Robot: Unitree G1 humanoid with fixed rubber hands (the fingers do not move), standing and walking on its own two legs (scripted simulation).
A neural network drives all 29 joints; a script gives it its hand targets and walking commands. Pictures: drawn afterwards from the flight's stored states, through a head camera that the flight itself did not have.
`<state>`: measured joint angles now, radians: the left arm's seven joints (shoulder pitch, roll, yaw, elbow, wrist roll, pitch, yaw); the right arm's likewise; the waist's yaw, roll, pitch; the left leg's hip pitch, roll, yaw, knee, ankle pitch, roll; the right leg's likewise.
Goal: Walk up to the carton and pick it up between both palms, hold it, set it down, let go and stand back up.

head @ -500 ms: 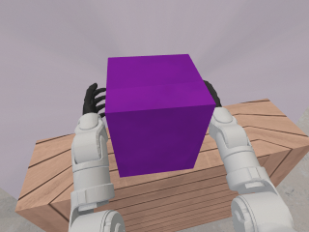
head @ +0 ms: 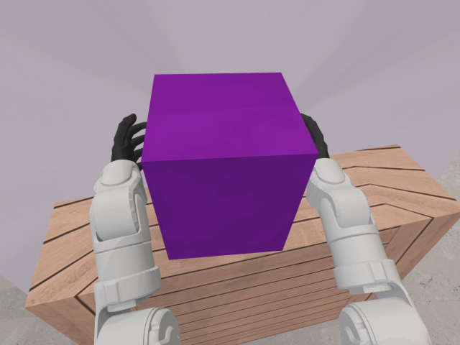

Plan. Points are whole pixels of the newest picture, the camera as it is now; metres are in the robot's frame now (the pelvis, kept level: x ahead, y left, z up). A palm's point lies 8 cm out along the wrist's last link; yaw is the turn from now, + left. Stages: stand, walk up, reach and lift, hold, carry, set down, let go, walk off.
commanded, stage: reach and lift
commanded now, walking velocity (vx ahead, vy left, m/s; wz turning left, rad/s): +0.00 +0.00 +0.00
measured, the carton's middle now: (223, 169) +0.39 +0.00 +0.14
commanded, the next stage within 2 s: hold in 0.64 s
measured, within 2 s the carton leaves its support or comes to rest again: neither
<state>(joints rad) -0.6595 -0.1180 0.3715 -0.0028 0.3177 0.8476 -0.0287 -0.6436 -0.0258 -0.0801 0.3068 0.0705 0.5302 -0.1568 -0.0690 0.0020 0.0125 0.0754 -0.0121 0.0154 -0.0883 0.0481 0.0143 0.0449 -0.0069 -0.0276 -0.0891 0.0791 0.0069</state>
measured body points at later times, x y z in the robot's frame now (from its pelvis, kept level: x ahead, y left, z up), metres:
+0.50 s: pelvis +0.01 +0.00 +0.00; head +0.01 +0.00 +0.45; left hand +0.38 +0.15 +0.19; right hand +0.38 -0.16 +0.16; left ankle +0.01 +0.11 -0.76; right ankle +0.02 -0.12 -0.76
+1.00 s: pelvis +0.01 +0.00 +0.00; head +0.00 -0.01 +0.45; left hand +0.38 +0.14 +0.18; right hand +0.38 -0.16 +0.16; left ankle +0.01 +0.11 -0.76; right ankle +0.02 -0.12 -0.76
